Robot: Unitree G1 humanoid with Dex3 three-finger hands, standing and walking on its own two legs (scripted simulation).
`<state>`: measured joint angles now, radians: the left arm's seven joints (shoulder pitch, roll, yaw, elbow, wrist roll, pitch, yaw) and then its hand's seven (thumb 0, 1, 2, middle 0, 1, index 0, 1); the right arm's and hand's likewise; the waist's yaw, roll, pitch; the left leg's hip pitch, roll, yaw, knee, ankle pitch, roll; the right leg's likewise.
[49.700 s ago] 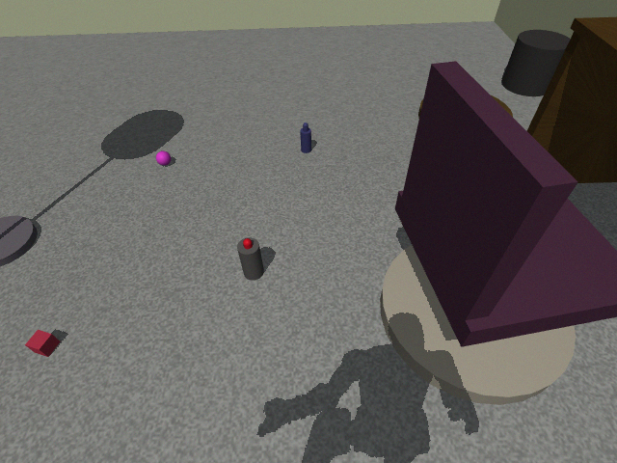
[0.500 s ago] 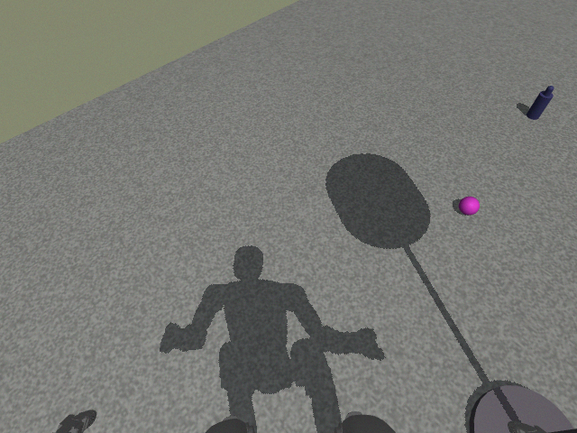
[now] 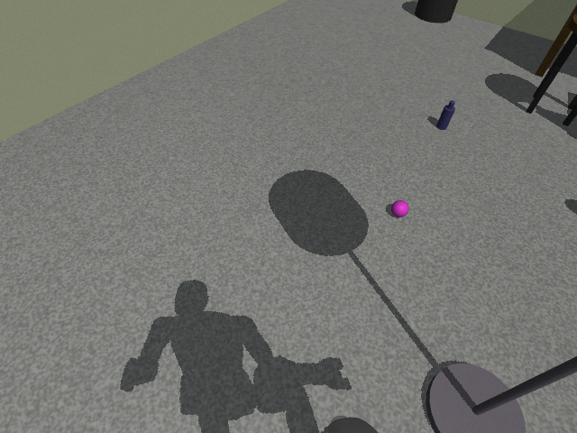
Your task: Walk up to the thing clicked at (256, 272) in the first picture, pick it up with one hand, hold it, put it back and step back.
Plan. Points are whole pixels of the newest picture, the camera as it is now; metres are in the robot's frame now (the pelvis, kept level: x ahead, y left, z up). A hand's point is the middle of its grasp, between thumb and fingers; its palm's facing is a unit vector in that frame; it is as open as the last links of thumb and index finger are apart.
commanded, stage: walk up
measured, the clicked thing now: out of the picture +1.07 -1.42 -0.65
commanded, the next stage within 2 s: stand in 0.78 s
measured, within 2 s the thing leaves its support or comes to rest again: neither
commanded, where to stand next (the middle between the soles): +0.08 -0.02 m, yaw -1 degrees
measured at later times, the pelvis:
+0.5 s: pelvis +0.01 -0.03 +0.01, yaw -2 degrees
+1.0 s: pelvis +0.01 -0.01 +0.03, yaw -3 degrees
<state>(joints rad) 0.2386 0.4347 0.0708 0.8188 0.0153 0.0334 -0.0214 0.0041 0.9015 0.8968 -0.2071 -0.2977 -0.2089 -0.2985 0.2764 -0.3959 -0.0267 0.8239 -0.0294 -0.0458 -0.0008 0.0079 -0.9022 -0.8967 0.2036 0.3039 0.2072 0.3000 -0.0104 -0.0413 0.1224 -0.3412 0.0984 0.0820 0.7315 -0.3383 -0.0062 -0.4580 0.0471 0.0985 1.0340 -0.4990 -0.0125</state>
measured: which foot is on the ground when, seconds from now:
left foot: down 0.00-1.00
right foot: up 0.00-0.08, down 0.10-1.00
